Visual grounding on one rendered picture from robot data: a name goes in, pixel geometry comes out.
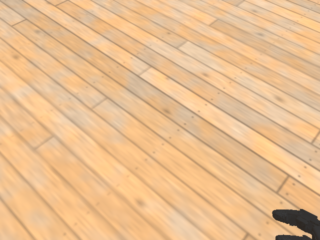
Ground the robot right hand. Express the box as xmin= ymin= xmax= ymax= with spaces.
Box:
xmin=272 ymin=209 xmax=320 ymax=240

